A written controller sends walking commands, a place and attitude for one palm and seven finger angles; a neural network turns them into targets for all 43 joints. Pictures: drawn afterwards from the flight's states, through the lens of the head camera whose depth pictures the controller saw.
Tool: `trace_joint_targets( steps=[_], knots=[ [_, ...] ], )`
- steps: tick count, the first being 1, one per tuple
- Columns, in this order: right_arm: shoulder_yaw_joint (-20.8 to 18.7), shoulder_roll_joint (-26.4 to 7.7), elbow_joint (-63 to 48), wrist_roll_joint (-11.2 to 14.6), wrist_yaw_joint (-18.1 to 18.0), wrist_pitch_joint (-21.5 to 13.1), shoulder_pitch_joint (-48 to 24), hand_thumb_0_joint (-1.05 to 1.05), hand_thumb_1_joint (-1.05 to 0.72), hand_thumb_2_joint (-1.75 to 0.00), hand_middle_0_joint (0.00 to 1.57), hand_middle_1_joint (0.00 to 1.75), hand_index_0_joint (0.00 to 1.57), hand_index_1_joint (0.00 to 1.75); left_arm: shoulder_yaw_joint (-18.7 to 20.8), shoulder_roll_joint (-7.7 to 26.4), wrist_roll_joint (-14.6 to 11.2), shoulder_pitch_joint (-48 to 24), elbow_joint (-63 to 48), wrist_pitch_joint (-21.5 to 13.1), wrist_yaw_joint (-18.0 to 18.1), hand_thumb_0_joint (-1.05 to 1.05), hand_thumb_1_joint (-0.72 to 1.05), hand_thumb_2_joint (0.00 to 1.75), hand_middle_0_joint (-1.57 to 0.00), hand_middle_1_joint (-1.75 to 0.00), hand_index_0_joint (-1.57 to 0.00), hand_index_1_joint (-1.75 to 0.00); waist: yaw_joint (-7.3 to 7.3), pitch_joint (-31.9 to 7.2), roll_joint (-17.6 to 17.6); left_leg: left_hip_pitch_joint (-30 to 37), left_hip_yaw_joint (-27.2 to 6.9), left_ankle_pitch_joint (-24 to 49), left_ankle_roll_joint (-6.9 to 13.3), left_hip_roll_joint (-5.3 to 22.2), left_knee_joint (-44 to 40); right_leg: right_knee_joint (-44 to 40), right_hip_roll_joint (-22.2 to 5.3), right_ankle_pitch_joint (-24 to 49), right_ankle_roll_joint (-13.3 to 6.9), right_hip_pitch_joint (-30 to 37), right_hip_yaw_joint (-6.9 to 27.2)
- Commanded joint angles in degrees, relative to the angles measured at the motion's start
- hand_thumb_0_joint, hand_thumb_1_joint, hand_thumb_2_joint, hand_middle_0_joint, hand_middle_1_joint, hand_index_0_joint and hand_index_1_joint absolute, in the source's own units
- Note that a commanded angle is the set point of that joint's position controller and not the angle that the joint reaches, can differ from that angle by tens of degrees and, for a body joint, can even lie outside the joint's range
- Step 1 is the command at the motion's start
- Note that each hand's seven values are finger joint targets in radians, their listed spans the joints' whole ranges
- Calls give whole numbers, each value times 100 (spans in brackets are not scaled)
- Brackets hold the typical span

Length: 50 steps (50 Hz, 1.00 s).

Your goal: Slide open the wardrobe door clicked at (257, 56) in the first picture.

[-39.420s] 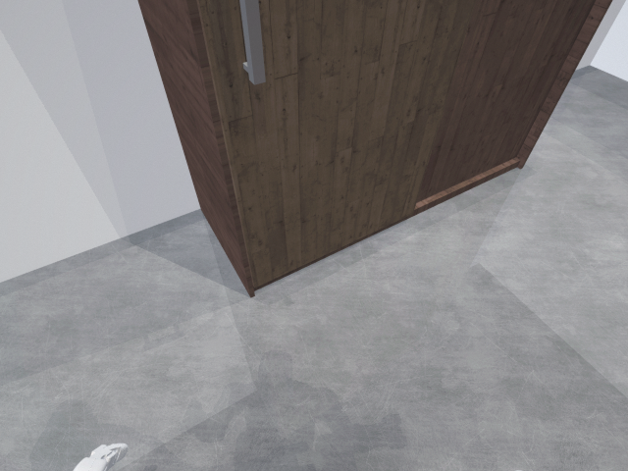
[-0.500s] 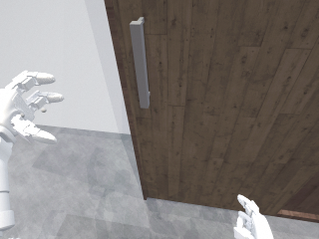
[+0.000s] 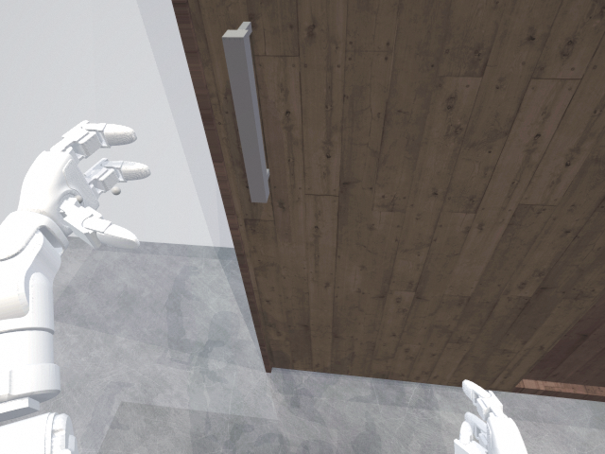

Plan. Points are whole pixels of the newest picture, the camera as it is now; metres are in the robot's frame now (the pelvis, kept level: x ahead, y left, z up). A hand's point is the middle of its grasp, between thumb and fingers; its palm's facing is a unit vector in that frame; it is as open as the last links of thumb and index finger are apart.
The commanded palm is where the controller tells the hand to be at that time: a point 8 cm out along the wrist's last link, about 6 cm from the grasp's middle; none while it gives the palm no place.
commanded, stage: move the hooked fingers beside the handle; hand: left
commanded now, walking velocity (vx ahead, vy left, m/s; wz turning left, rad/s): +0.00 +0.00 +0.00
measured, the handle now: (253, 121) +0.51 +0.12 +0.21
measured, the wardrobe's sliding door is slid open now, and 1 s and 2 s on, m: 0.00 0.00 0.00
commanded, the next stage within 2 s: none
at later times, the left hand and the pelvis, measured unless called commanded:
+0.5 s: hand (159, 165) +0.40 +0.22 +0.21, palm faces +0.01 -1.00 -0.04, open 14.0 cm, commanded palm +0.38 +0.27 +0.22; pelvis +0.00 +0.00 +0.00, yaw -1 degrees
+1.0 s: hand (199, 136) +0.45 +0.19 +0.22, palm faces +0.00 -1.00 +0.00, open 14.0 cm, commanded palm +0.44 +0.24 +0.21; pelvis +0.00 +0.00 +0.00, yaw -1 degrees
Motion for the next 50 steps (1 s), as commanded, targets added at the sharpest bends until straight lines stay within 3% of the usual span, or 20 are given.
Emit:
trace_joint_targets(
  steps=[1,4,8,13,14,17,21,23,24,25,28,29,35,39,41,43,44,45,49,50],
  knots=[
    [-228,-598,-874,-11,-79,-342,-701,0,-90,-90,20,30,20,30,489,1675,-43,-2644,-881,-443,188,0,-50,30,-30,-120,-30,-120,-81,-1284,52,-51,-209,1544,121,-146,-376,-214,137,1178,-117,671,212],
    [-236,-631,-846,-8,-73,-274,-666,0,-90,-90,20,30,20,30,428,1681,63,-2654,-564,-334,279,0,-50,30,-30,-120,-30,-120,-56,-1194,-44,-175,-189,1575,124,-131,-384,-229,115,1219,-135,715,220],
    [-237,-605,-901,-8,-77,-249,-639,0,-90,-90,20,30,20,30,128,1457,132,-3163,-612,-392,296,0,-50,30,-30,-120,-30,-120,-153,-1520,33,-5,-208,1768,127,-139,-356,-163,113,1435,-139,772,216],
    [-253,-595,-865,-35,-70,-234,-560,0,-90,-90,20,30,20,30,198,1454,87,-3283,-517,-571,335,0,-50,30,-30,-120,-30,-120,-131,-1768,-39,104,-216,1949,119,-126,-341,-135,135,1625,-153,861,220],
    [-243,-612,-832,-36,-59,-207,-548,0,-90,-90,20,30,20,30,81,1373,91,-3279,-415,-570,340,0,-50,30,-30,-120,-30,-120,-139,-1640,-179,28,-203,1910,121,-109,-362,-173,129,1593,-151,849,215],
    [-266,-633,-777,-15,-54,-154,-512,0,-90,-90,20,30,20,30,151,1412,138,-3283,-61,-467,432,0,-50,30,-30,-120,-30,-120,-147,-1464,-162,-118,-182,1785,114,-115,-397,-187,116,1506,-146,744,223],
    [-265,-640,-747,-7,-61,-79,-466,0,-90,-90,20,30,20,30,-178,1221,264,-3741,182,-407,560,0,-50,30,-30,-120,-30,-120,-241,-1331,-146,-185,-193,1585,122,-106,-438,-236,111,1266,-145,584,235],
    [-286,-645,-704,-26,-83,-67,-394,0,-90,-90,20,30,20,30,-183,1260,292,-4057,229,-501,630,0,-50,30,-30,-120,-30,-120,-301,-1458,-172,-107,-212,1595,136,-93,-426,-246,122,1241,-146,575,245],
    [-294,-659,-715,-49,-77,-59,-365,0,-90,-90,20,30,20,30,-56,1446,301,-4130,137,-588,666,0,-50,30,-30,-120,-30,-120,-246,-1601,-272,-91,-226,1658,145,-85,-415,-245,120,1285,-157,707,260],
    [-297,-648,-727,-54,-77,-65,-377,0,-90,-90,20,30,20,30,-41,1489,325,-4339,-8,-682,679,0,-50,30,-30,-120,-30,-120,-266,-1841,3,24,-207,1805,139,-101,-402,-216,105,1449,-168,819,290],
    [-288,-597,-692,-83,-78,-106,-313,0,-90,-90,20,30,20,30,-104,1343,314,-4571,-57,-923,725,0,-50,30,-30,-120,-30,-120,-271,-2039,101,189,-226,2135,104,-101,-364,-153,122,1745,-189,903,270],
    [-299,-618,-643,-92,-64,-94,-268,0,-90,-90,20,30,20,30,-114,1343,329,-4457,125,-954,726,0,-50,30,-30,-120,-30,-120,-264,-2046,-62,181,-210,2178,117,-78,-355,-172,129,1772,-183,933,276],
    [-333,-697,-488,-44,-53,21,-123,0,-90,-90,20,30,20,30,-335,1035,402,-4263,1356,-679,758,0,-50,30,-30,-120,-30,-120,-309,-1408,-233,-243,-144,1772,123,-79,-465,-246,116,1528,-174,645,256],
    [-366,-727,-459,-68,-61,92,-11,0,-90,-90,20,30,20,30,-441,1066,485,-4891,1465,-799,862,0,-50,30,-30,-120,-30,-120,-405,-1451,-347,-262,-161,1656,147,-65,-445,-263,112,1402,-165,570,276],
    [-379,-730,-448,-85,-77,80,82,0,-90,-90,20,30,20,30,-220,1395,511,-5290,1364,-1030,911,0,-50,30,-30,-120,-30,-120,-430,-1727,-335,-179,-171,1675,164,-74,-418,-257,130,1434,-160,674,324],
    [-363,-681,-423,-103,-86,36,145,0,-90,-90,20,30,20,30,-439,1168,517,-5819,1220,-1295,943,0,-50,30,-30,-120,-30,-120,-523,-1949,-136,-17,-189,1760,154,-83,-383,-218,142,1508,-168,682,330],
    [-379,-693,-382,-111,-91,30,198,0,-90,-90,20,30,20,30,-451,1206,531,-5937,1255,-1418,975,0,-50,30,-30,-120,-30,-120,-542,-2004,-287,11,-199,1745,167,-52,-371,-233,138,1456,-155,705,328],
    [-371,-685,-336,-110,-98,-1,224,0,-90,-90,20,30,20,30,-523,1097,530,-6056,1439,-1479,978,0,-50,30,-30,-120,-30,-120,-592,-1975,-150,33,-197,1665,174,-62,-379,-258,151,1405,-147,615,350],
    [-374,-795,-100,-148,-104,45,533,0,-90,-90,20,30,20,30,-50,1703,683,-5909,2727,-1514,1036,0,-50,30,-30,-120,-30,-120,-534,-1688,-366,-414,-178,1401,172,-91,-430,-286,126,1237,-148,653,346],
    [-364,-792,-110,-129,-96,56,536,0,-90,-90,20,30,20,30,-96,1686,754,-5859,2940,-1501,1016,0,-50,30,-30,-120,-30,-120,-526,-1601,-238,-505,-146,1411,172,-94,-441,-249,115,1314,-153,643,363]
  ],
)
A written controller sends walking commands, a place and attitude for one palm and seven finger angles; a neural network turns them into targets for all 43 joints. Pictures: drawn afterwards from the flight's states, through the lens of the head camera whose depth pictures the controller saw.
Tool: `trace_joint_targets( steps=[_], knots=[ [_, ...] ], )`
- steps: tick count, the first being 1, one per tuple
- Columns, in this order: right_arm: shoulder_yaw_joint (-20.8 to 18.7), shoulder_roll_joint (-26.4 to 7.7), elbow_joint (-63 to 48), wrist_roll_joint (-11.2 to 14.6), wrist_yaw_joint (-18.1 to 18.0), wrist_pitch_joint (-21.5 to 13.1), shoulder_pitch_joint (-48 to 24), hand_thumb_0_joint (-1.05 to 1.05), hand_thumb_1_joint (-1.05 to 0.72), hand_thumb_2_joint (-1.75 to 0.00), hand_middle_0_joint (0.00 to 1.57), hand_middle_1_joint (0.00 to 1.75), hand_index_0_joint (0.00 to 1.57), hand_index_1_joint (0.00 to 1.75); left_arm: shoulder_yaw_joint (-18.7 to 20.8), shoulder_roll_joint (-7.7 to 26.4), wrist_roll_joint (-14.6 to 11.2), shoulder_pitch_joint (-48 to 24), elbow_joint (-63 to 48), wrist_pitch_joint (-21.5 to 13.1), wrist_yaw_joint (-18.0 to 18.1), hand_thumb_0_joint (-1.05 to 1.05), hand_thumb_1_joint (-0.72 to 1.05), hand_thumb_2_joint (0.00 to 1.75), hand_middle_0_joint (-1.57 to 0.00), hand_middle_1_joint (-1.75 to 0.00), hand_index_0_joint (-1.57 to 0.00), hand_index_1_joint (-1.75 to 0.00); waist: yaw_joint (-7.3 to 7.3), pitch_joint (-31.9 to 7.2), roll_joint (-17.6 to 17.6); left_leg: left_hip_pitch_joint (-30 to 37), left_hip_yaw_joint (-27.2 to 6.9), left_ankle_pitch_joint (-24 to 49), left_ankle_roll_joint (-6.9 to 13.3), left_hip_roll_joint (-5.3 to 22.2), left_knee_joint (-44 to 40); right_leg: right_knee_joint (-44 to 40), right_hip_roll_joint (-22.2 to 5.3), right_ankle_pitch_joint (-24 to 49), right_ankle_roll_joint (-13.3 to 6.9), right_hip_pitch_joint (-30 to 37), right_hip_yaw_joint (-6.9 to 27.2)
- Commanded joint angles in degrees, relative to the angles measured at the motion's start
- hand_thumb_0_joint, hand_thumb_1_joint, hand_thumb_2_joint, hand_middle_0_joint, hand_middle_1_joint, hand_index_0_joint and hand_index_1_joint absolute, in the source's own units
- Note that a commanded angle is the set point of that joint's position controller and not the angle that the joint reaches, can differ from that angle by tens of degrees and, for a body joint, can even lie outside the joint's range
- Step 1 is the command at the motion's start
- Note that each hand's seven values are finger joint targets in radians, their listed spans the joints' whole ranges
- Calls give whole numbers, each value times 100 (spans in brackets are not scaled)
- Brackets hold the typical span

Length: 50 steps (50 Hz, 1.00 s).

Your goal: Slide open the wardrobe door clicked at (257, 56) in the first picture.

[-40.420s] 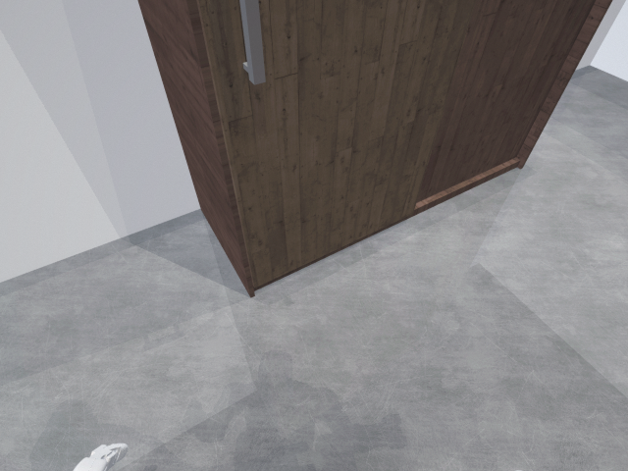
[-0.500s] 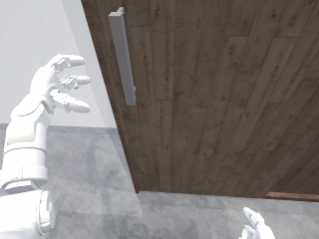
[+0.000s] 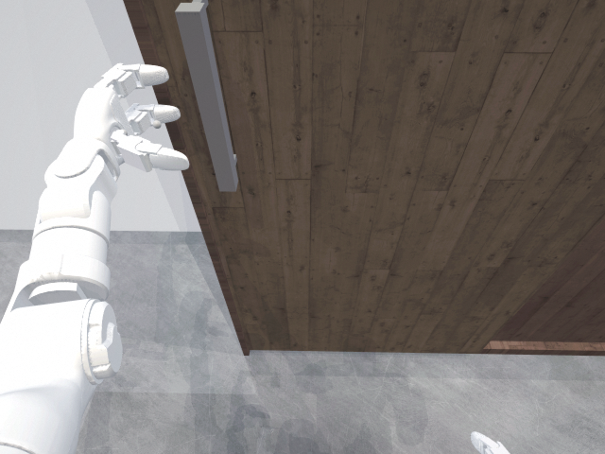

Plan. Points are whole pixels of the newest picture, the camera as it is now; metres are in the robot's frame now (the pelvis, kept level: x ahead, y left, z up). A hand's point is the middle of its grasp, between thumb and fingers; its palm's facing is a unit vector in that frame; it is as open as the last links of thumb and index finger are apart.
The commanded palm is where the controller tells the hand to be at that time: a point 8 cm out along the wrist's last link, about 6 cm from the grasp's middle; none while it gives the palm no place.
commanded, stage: move the hooked fingers beside the handle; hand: left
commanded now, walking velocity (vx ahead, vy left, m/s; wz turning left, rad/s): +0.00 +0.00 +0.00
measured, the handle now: (216, 104) +0.51 +0.13 +0.21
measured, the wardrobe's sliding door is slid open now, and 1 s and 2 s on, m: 0.00 0.00 0.00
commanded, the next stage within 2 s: none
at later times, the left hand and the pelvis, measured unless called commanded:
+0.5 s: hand (146, 126) +0.45 +0.20 +0.22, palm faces +0.01 -1.00 -0.02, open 14.0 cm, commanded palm +0.43 +0.25 +0.21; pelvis +0.01 +0.00 +0.00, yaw -1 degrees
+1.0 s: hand (152, 126) +0.46 +0.20 +0.21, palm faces +0.03 -1.00 +0.00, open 14.0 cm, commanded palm +0.43 +0.25 +0.21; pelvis +0.01 +0.00 +0.00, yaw -1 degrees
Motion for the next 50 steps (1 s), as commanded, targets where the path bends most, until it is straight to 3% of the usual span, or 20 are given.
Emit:
trace_joint_targets(
  steps=[1,3,7,9,10,13,15,16,18,21,22,25,27,30,34,37,41,45,49,50],
  knots=[
    [-294,-853,-558,-19,-65,-233,151,0,-90,-90,20,30,20,30,446,1847,125,-3125,-414,-473,8,0,-50,30,-30,-120,-30,-120,-65,-1716,64,-113,-222,1343,135,-108,-334,-48,81,1217,-161,1078,272],
    [-316,-845,-611,-29,-22,-222,223,0,-90,-90,20,30,20,30,392,1788,212,-2849,-437,-557,-42,0,-50,30,-30,-120,-30,-120,31,-1971,231,-24,-203,1703,117,-109,-296,44,81,1560,-203,1213,260],
    [-391,-877,-783,-36,24,-226,216,0,-90,-90,20,30,20,30,458,1631,-74,-2502,-1009,-759,-254,0,-50,30,-30,-120,-30,-120,73,-2351,-259,181,-161,2151,149,-52,-247,92,140,2073,-164,1505,257],
    [-411,-930,-786,-19,19,-188,206,0,-90,-90,20,30,20,30,709,1876,-178,-2232,-980,-724,-310,0,-50,30,-30,-120,-30,-120,142,-2237,-516,43,-146,2025,173,-43,-273,71,141,1996,-147,1584,245],
    [-413,-928,-779,0,19,-179,186,0,-90,-90,20,30,20,30,659,1808,-208,-2352,-1127,-698,-340,0,-50,30,-30,-120,-30,-120,82,-2150,-503,68,-127,2008,183,-36,-294,51,155,2034,-133,1510,251],
    [-413,-887,-785,17,30,-179,138,0,-90,-90,20,30,20,30,465,1631,-123,-2374,-1361,-551,-310,0,-50,30,-30,-120,-30,-120,53,-1892,-39,127,-115,1880,175,-55,-298,1,157,1789,-147,1212,245],
    [-408,-870,-782,10,23,-170,112,0,-90,-90,20,30,20,30,472,1734,-60,-2646,-1595,-538,-228,0,-50,30,-30,-120,-30,-120,2,-1839,248,195,-112,1784,178,-69,-292,-65,155,1657,-154,1142,272],
    [-407,-870,-776,1,23,-171,134,0,-90,-90,20,30,20,30,672,1978,-24,-2554,-1600,-527,-184,0,-50,30,-30,-120,-30,-120,70,-1899,245,153,-142,1762,168,-80,-298,-50,157,1619,-166,1218,265],
    [-388,-816,-807,7,5,-189,69,0,-90,-90,20,30,20,30,425,1689,-56,-2823,-1911,-561,-165,0,-50,30,-30,-120,-30,-120,-11,-1973,388,316,-154,1800,151,-72,-292,-61,172,1598,-182,1167,249],
    [-377,-812,-817,-3,-12,-249,5,0,-90,-90,20,30,20,30,423,1625,-154,-2784,-2042,-576,-174,0,-50,30,-30,-120,-30,-120,3,-2190,239,484,-200,1922,154,-60,-265,-54,194,1689,-180,1238,244],
    [-369,-819,-792,10,-26,-242,9,0,-90,-90,20,30,20,30,422,1605,-178,-2739,-1895,-534,-184,0,-50,30,-30,-120,-30,-120,-21,-2118,55,424,-201,1851,155,-59,-279,-55,196,1643,-172,1224,225],
    [-340,-817,-737,18,-27,-241,-53,0,-90,-90,20,30,20,30,171,1260,-165,-2618,-1384,-352,-191,0,-50,30,-30,-120,-30,-120,-40,-1726,106,279,-204,1662,136,-62,-328,-89,168,1463,-180,1003,199],
    [-325,-840,-736,29,-15,-186,-42,0,-90,-90,20,30,20,30,308,1425,-81,-2280,-983,-206,-157,0,-50,30,-30,-120,-30,-120,45,-1568,-30,78,-203,1597,125,-71,-345,-65,149,1410,-188,978,193],
    [-329,-838,-774,21,3,-120,-55,0,-90,-90,20,30,20,30,162,1266,-36,-2332,-816,-172,-135,0,-50,30,-30,-120,-30,-120,-16,-1467,-240,9,-196,1604,135,-61,-300,-41,122,1466,-171,908,191],
    [-330,-803,-900,-2,-3,-92,-114,0,-90,-90,20,30,20,30,281,1468,-105,-2687,-1441,-487,-105,0,-50,30,-30,-120,-30,-120,25,-1991,-192,223,-204,1801,153,-71,-225,31,122,1648,-180,1175,247],
    [-313,-725,-950,-4,-6,-173,-198,0,-90,-90,20,30,20,30,178,1351,-127,-3111,-2074,-715,-103,0,-50,30,-30,-120,-30,-120,23,-2395,218,566,-236,2088,130,-65,-186,73,149,1832,-190,1257,278],
    [-305,-747,-786,-3,-14,-189,-149,0,-90,-90,20,30,20,30,127,1246,-118,-3022,-1736,-577,-58,0,-50,30,-30,-120,-30,-120,-26,-2034,259,490,-281,2099,89,-38,-228,21,170,1727,-199,1080,212],
    [-301,-821,-724,11,-16,-102,-87,0,-90,-90,20,30,20,30,342,1412,-71,-2423,-793,-184,-26,0,-50,30,-30,-120,-30,-120,38,-1532,-197,-23,-239,1583,117,-65,-352,-57,138,1430,-187,1052,187],
    [-342,-837,-852,-15,13,-36,-25,0,-90,-90,20,30,20,30,517,1682,9,-2160,-1009,-290,-47,0,-50,30,-30,-120,-30,-120,167,-1921,-211,-8,-176,1860,132,-66,-306,26,107,1711,-198,1355,211],
    [-334,-820,-887,-13,16,-50,-59,0,-90,-90,20,30,20,30,413,1601,-11,-2329,-1222,-384,-83,0,-50,30,-30,-120,-30,-120,117,-1978,-183,43,-172,1890,141,-66,-297,29,121,1784,-188,1363,238]
  ],
)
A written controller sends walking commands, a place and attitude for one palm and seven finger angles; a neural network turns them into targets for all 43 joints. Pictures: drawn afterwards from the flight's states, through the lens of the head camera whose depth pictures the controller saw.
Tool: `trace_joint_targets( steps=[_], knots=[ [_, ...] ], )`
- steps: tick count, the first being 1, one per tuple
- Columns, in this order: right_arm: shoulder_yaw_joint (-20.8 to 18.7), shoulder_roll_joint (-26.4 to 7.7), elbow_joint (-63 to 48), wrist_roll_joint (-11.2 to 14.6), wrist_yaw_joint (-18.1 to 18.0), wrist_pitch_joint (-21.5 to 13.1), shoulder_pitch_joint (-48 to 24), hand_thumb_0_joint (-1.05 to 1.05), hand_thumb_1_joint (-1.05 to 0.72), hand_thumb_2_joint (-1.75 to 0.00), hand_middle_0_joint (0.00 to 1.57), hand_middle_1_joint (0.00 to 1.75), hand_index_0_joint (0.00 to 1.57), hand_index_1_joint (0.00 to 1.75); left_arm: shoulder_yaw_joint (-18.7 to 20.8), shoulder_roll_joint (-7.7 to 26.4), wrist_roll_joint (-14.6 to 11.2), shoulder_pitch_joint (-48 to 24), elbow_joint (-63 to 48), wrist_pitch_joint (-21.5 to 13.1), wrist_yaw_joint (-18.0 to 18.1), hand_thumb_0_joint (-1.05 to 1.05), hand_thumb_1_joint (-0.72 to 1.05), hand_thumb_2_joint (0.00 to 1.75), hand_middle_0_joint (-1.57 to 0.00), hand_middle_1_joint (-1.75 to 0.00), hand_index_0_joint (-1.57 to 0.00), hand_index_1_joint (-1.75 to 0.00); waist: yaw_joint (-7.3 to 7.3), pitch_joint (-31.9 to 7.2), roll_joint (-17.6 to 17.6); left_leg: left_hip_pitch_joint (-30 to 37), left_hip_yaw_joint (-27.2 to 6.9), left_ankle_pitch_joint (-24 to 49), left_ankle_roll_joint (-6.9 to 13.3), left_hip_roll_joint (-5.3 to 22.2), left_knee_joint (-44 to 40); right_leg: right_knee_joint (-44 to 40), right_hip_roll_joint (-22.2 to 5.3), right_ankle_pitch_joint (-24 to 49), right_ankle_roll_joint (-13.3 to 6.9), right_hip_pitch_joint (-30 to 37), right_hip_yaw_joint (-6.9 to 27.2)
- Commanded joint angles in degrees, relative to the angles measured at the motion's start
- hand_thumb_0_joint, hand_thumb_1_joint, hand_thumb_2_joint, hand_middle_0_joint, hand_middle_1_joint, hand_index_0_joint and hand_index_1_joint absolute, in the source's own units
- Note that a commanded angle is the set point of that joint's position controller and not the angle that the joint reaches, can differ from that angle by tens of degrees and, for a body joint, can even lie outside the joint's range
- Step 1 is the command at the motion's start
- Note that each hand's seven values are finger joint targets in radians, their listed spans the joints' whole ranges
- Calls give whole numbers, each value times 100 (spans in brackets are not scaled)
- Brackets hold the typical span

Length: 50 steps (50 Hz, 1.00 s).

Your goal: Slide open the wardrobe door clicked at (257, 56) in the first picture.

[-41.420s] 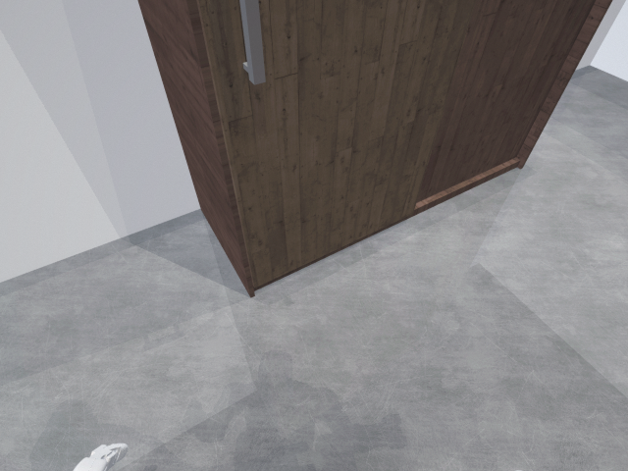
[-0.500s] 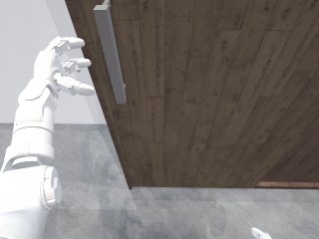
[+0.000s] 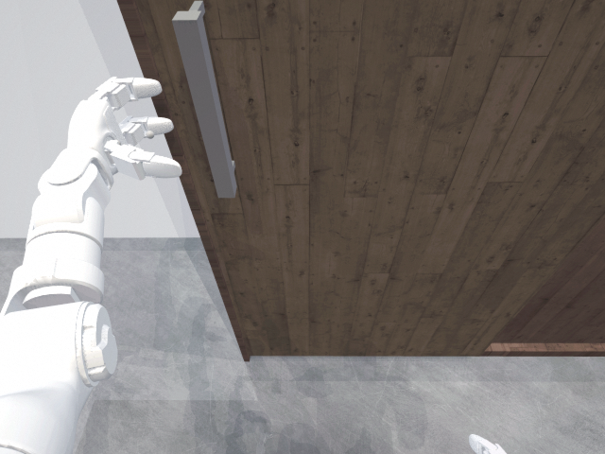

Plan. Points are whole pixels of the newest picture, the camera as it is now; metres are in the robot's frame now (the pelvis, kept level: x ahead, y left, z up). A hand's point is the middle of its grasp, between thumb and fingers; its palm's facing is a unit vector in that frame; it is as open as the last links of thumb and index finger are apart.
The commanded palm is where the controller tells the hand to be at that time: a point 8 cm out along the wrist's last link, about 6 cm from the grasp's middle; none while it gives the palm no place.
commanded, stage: move the hooked fingers beside the handle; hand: left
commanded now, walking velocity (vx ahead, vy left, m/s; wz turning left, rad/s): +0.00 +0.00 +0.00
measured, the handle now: (214, 111) +0.50 +0.13 +0.21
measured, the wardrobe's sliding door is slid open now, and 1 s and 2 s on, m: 0.00 0.00 0.00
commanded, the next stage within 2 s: feel for the door with the fingertips in 1.14 s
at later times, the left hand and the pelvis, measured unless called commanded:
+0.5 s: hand (145, 138) +0.44 +0.20 +0.21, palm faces +0.03 -1.00 -0.01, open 14.0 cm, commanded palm +0.42 +0.26 +0.21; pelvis -0.01 +0.00 +0.00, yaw +0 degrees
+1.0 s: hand (147, 135) +0.44 +0.20 +0.21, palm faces +0.02 -1.00 -0.01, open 14.0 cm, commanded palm +0.42 +0.25 +0.21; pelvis +0.00 +0.00 +0.00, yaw +1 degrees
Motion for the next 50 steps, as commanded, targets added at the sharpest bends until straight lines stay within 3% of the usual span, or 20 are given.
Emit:
trace_joint_targets(
  steps=[1,5,8,10,13,18,19,20,21,22,24,27,29,32,34,36,39,42,47,50],
  knots=[
    [-331,-832,-785,-17,-67,-267,-94,0,-90,-90,20,30,20,30,317,1528,-101,-2607,-1647,-598,-71,0,-50,30,-30,-120,-30,-120,90,-1999,-265,132,-250,1991,124,-56,-232,63,125,1884,-212,1442,173],
    [-347,-807,-836,-9,-87,-320,-172,0,-90,-90,20,30,20,30,335,1570,-234,-2866,-2453,-835,-177,0,-50,30,-30,-120,-30,-120,88,-2381,70,527,-268,2370,119,-34,-186,83,158,2112,-220,1574,196],
    [-331,-788,-724,25,-89,-347,-186,0,-90,-90,20,30,20,30,177,1299,-250,-2703,-2185,-606,-197,0,-50,30,-30,-120,-30,-120,47,-1928,303,470,-274,2154,74,-39,-236,-4,182,1803,-237,1246,134],
    [-320,-824,-627,33,-101,-332,-168,0,-90,-90,20,30,20,30,120,1228,-212,-2525,-1600,-353,-153,0,-50,30,-30,-120,-30,-120,-16,-1345,190,177,-280,1693,80,-48,-319,-113,170,1429,-228,984,98],
    [-313,-870,-615,38,-106,-287,-129,0,-90,-90,20,30,20,30,168,1272,-154,-2317,-1033,-94,-77,0,-50,30,-30,-120,-30,-120,-4,-1091,-192,-149,-305,1195,90,-62,-379,-159,143,976,-214,839,93],
    [-318,-847,-694,-9,-134,-331,-114,0,-90,-90,20,30,20,30,119,1420,-117,-3089,-1483,-539,-63,0,-50,30,-30,-120,-30,-120,-86,-1726,-234,81,-302,1374,133,-78,-258,-71,129,1206,-195,1062,185],
    [-333,-857,-708,-19,-142,-333,-81,0,-90,-90,20,30,20,30,242,1624,-141,-3153,-1685,-719,-53,0,-50,30,-30,-120,-30,-120,-54,-1914,-273,168,-316,1521,139,-50,-237,-41,122,1310,-200,1212,185],
    [-312,-830,-748,-12,-141,-365,-140,0,-90,-90,20,30,20,30,191,1572,-155,-3264,-1910,-837,-86,0,-50,30,-30,-120,-30,-120,-34,-2112,61,313,-312,1659,136,-73,-205,-1,135,1464,-215,1256,232],
    [-302,-816,-713,-13,-152,-384,-114,0,-90,-90,20,30,20,30,200,1591,-166,-3441,-1909,-904,-97,0,-50,30,-30,-120,-30,-120,-79,-2202,68,384,-324,1707,126,-77,-183,5,146,1532,-210,1268,225],
    [-289,-806,-672,-14,-160,-402,-107,0,-90,-90,20,30,20,30,167,1559,-159,-3522,-1797,-932,-120,0,-50,30,-30,-120,-30,-120,-98,-2165,245,419,-319,1721,115,-81,-171,-2,146,1539,-217,1198,228],
    [-302,-854,-608,-22,-163,-395,-36,0,-90,-90,20,30,20,30,360,1779,-160,-3316,-1448,-903,-128,0,-50,30,-30,-120,-30,-120,-69,-2037,17,270,-320,1678,126,-69,-202,-28,143,1501,-206,1252,198],
    [-268,-846,-577,10,-132,-382,-41,0,-90,-90,20,30,20,30,257,1585,-114,-2938,-865,-658,-179,0,-50,30,-30,-120,-30,-120,-40,-1663,76,-2,-298,1492,104,-92,-266,-32,128,1406,-214,1107,169],
    [-297,-914,-574,1,-115,-328,39,0,-90,-90,20,30,20,30,382,1716,-54,-2455,-413,-531,-206,0,-50,30,-30,-120,-30,-120,25,-1499,-224,-199,-276,1500,108,-78,-280,-34,101,1423,-211,1150,137],
    [-314,-909,-740,10,-79,-290,-10,0,-90,-90,20,30,20,30,343,1641,-110,-2213,-773,-513,-310,0,-50,30,-30,-120,-30,-120,110,-1714,-194,-162,-227,1736,114,-78,-230,55,107,1718,-216,1264,163],
    [-344,-907,-787,20,-81,-269,-35,0,-90,-90,20,30,20,30,227,1544,-200,-2367,-1163,-639,-363,0,-50,30,-30,-120,-30,-120,37,-1808,-274,-47,-227,1723,127,-55,-199,44,118,1662,-201,1268,160],
    [-356,-884,-801,17,-88,-313,-75,0,-90,-90,20,30,20,30,164,1471,-275,-2766,-1716,-767,-389,0,-50,30,-30,-120,-30,-120,-24,-1920,-82,191,-267,1793,128,-45,-189,26,163,1661,-204,1174,181],
    [-368,-890,-807,2,-111,-322,-90,0,-90,-90,20,30,20,30,495,1843,-350,-2823,-2267,-861,-328,0,-50,30,-30,-120,-30,-120,55,-2276,19,402,-269,2036,130,-44,-162,47,169,1815,-215,1410,189],
    [-326,-795,-713,18,-101,-400,-162,0,-90,-90,20,30,20,30,113,1321,-289,-2950,-2229,-704,-253,0,-50,30,-30,-120,-30,-120,-21,-1916,518,455,-311,1954,73,-47,-184,-16,187,1583,-236,1052,142],
    [-308,-855,-564,32,-107,-341,-106,0,-90,-90,20,30,20,30,-69,1077,-173,-2731,-1205,-232,-61,0,-50,30,-30,-120,-30,-120,-101,-1205,28,-15,-368,1269,64,-46,-326,-125,168,934,-219,708,68],
    [-313,-861,-627,-7,-95,-330,-95,0,-90,-90,20,30,20,30,52,1180,-137,-2717,-1237,-288,22,0,-50,30,-30,-120,-30,-120,-18,-1518,-118,39,-389,1497,76,-51,-291,-35,145,1127,-234,893,87]
  ],
)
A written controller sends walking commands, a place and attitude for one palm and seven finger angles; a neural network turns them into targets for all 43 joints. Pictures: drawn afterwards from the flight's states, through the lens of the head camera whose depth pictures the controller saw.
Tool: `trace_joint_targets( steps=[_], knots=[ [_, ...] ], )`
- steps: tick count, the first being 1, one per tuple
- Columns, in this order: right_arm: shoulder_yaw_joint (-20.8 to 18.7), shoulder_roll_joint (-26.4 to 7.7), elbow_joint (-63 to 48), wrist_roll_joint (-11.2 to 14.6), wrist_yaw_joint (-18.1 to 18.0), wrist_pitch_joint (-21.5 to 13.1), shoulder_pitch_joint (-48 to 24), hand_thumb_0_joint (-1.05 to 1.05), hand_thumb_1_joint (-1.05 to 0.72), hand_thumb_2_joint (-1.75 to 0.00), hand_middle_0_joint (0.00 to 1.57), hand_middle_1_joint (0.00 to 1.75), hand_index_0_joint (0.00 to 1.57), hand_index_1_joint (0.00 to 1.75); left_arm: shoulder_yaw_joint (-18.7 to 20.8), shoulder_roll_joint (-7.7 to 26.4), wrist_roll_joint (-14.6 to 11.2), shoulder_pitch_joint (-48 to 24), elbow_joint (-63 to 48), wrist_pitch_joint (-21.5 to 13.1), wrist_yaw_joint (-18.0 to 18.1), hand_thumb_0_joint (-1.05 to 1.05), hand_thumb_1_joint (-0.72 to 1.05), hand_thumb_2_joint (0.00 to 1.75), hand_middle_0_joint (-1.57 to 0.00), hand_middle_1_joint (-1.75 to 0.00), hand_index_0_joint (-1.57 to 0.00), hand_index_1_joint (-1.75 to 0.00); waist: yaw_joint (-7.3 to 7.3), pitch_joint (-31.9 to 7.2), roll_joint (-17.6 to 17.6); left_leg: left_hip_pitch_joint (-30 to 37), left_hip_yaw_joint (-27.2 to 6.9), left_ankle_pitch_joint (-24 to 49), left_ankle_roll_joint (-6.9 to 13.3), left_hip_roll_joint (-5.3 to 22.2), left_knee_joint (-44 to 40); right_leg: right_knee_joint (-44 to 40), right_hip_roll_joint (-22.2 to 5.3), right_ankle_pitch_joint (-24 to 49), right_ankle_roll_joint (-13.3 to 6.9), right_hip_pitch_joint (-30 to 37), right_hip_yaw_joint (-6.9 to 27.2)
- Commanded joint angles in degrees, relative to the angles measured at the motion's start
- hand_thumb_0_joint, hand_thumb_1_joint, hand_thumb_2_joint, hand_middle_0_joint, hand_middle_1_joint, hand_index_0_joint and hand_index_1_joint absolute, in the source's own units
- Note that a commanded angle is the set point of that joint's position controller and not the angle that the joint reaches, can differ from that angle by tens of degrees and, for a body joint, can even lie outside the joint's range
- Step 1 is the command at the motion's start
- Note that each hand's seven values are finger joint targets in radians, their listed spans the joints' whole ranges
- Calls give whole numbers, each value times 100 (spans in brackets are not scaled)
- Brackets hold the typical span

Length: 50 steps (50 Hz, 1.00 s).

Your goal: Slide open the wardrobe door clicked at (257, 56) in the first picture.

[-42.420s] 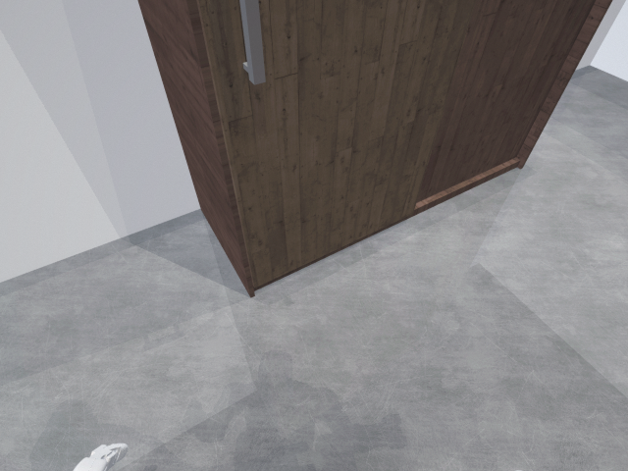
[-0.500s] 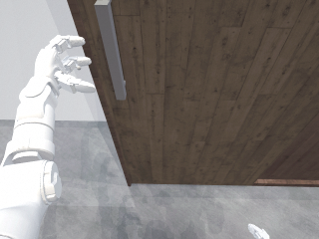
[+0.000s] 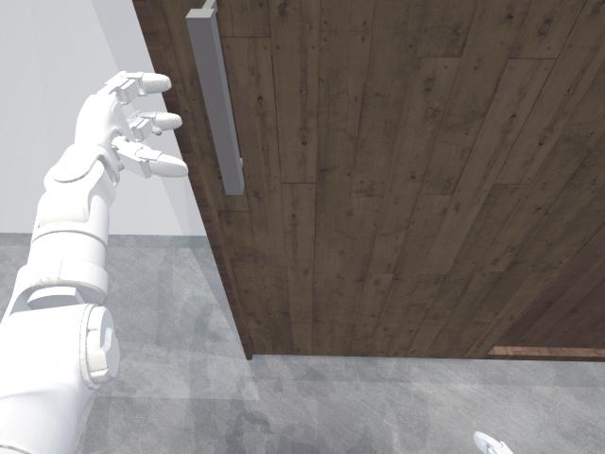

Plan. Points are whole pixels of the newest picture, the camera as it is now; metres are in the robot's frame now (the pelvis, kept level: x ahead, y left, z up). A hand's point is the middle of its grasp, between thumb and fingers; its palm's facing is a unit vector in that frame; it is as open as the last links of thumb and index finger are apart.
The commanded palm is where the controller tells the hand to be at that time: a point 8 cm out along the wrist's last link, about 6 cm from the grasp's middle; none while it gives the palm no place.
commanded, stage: move the hooked fingers beside the handle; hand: left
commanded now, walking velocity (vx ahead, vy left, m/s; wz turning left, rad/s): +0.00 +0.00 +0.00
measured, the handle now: (224, 108) +0.51 +0.12 +0.21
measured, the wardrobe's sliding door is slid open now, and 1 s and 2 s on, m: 0.00 0.00 0.00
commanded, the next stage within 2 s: feel for the door with the fingertips in 0.14 s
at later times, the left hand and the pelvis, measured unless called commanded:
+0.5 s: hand (172, 134) +0.44 +0.18 +0.21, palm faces +0.00 -1.00 +0.01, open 14.0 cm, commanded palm +0.42 +0.22 +0.21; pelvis +0.00 -0.01 +0.00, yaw -1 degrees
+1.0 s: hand (193, 123) +0.47 +0.16 +0.21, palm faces +0.02 -1.00 -0.01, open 14.0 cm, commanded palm +0.45 +0.21 +0.21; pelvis -0.01 -0.01 +0.00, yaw -1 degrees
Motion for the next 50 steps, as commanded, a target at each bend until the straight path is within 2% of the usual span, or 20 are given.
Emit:
trace_joint_targets(
  steps=[1,4,7,9,10,12,19,22,26,28,30,34,36,37,39,40,41,44,47,50],
  knots=[
    [-263,-792,-658,-38,-60,-246,-68,0,-90,-90,20,30,20,30,228,1188,-38,-2894,-1044,-348,100,0,-50,30,-30,-120,-30,-120,-78,-1632,-114,143,-308,1596,62,-43,-339,-3,168,1228,-241,907,151],
    [-279,-797,-709,-67,-60,-209,-12,0,-90,-90,20,30,20,30,553,1637,-5,-2875,-1206,-633,144,0,-50,30,-30,-120,-30,-120,15,-2050,-325,192,-276,1843,91,-33,-279,79,166,1535,-227,1246,196],
    [-265,-736,-732,-56,-49,-232,-56,0,-90,-90,20,30,20,30,347,1404,30,-3173,-1464,-791,125,0,-50,30,-30,-120,-30,-120,-28,-2150,-72,339,-246,2066,86,-29,-249,122,176,1794,-225,1254,223],
    [-273,-758,-746,-56,-39,-222,-49,0,-90,-90,20,30,20,30,500,1581,48,-2919,-1388,-782,122,0,-50,30,-30,-120,-30,-120,45,-2153,18,353,-234,2160,85,-21,-236,113,167,1818,-233,1309,221],
    [-262,-757,-706,-44,-46,-199,-58,0,-90,-90,20,30,20,30,498,1585,40,-2942,-1306,-738,107,0,-50,30,-30,-120,-30,-120,-7,-2038,-57,275,-220,2101,92,-23,-257,94,172,1859,-223,1311,222],
    [-258,-734,-737,-32,-33,-199,-80,0,-90,-90,20,30,20,30,384,1388,33,-2874,-1300,-628,62,0,-50,30,-30,-120,-30,-120,19,-1954,130,237,-198,2042,78,-42,-277,84,169,1832,-238,1270,219],
    [-312,-728,-809,-18,7,-190,-207,0,-90,-90,20,30,20,30,194,921,-175,-2421,-1771,-368,41,0,-50,30,-30,-120,-30,-120,65,-2006,-162,345,-177,2249,94,-18,-256,74,186,1971,-234,1365,156],
    [-302,-722,-789,-19,19,-164,-264,0,-90,-90,20,30,20,30,419,1085,-187,-2258,-1803,-257,150,0,-50,30,-30,-120,-30,-120,109,-1853,-269,182,-139,1970,103,-49,-290,46,185,1877,-212,1358,184],
    [-279,-682,-766,-9,2,-155,-360,0,-90,-90,20,30,20,30,29,794,-54,-2788,-2054,-246,337,0,-50,30,-30,-120,-30,-120,-28,-1556,-42,194,-189,1663,108,-51,-341,-32,171,1446,-210,1086,187],
    [-275,-645,-771,-22,-7,-175,-388,0,-90,-90,20,30,20,30,-70,687,-28,-2986,-2256,-287,423,0,-50,30,-30,-120,-30,-120,-25,-1762,151,350,-213,1678,95,-62,-331,-30,178,1384,-226,1090,203],
    [-265,-639,-744,-29,-33,-188,-417,0,-90,-90,20,30,20,30,-127,628,-41,-3181,-2258,-334,506,0,-50,30,-30,-120,-30,-120,-75,-1833,80,394,-246,1586,103,-64,-329,-55,180,1267,-220,1095,205],
    [-233,-695,-608,-66,-79,-159,-309,0,-90,-90,20,30,20,30,268,1099,13,-3193,-1504,-355,614,0,-50,30,-30,-120,-30,-120,-55,-1707,-279,144,-266,1287,112,-77,-393,-114,166,1032,-191,1132,215],
    [-198,-653,-566,-54,-86,-169,-314,0,-90,-90,20,30,20,30,-61,787,107,-3504,-1157,-362,621,0,-50,30,-30,-120,-30,-120,-169,-1484,-134,56,-257,1157,108,-85,-398,-109,139,938,-185,939,225],
    [-206,-651,-523,-76,-81,-193,-240,0,-90,-90,20,30,20,30,-17,823,148,-3570,-978,-386,636,0,-50,30,-30,-120,-30,-120,-169,-1479,-112,39,-263,1147,103,-85,-386,-107,131,938,-187,891,230],
    [-229,-698,-529,-90,-74,-178,-135,0,-90,-90,20,30,20,30,157,1086,231,-3461,-739,-500,647,0,-50,30,-30,-120,-30,-120,-102,-1670,-179,30,-271,1259,97,-78,-381,-63,132,1008,-209,1039,222],
    [-221,-679,-569,-91,-66,-197,-145,0,-90,-90,20,30,20,30,50,941,203,-3550,-844,-572,606,0,-50,30,-30,-120,-30,-120,-111,-1878,-98,108,-261,1393,94,-86,-355,-12,127,1185,-214,1109,244],
    [-226,-665,-567,-88,-62,-222,-119,0,-90,-90,20,30,20,30,18,848,155,-3585,-771,-616,567,0,-50,30,-30,-120,-30,-120,-130,-1944,-205,120,-243,1448,98,-86,-326,5,138,1314,-204,1142,248],
    [-262,-752,-518,-90,-66,-213,23,0,-90,-90,20,30,20,30,307,1158,86,-3318,-285,-732,443,0,-50,30,-30,-120,-30,-120,-92,-1901,-566,-83,-213,1385,116,-64,-320,11,144,1363,-182,1261,255],
    [-252,-743,-491,-85,-56,-230,95,0,-90,-90,20,30,20,30,162,1091,156,-3635,-253,-820,388,0,-50,30,-30,-120,-30,-120,-179,-1747,-345,-148,-189,1341,120,-68,-315,17,132,1369,-177,1103,277],
    [-298,-759,-496,-105,-32,-239,192,0,-90,-90,20,30,20,30,331,1331,202,-3665,-488,-971,419,0,-50,30,-30,-120,-30,-120,-126,-2020,-143,-44,-186,1492,125,-72,-274,37,147,1471,-186,1207,288]
  ],
)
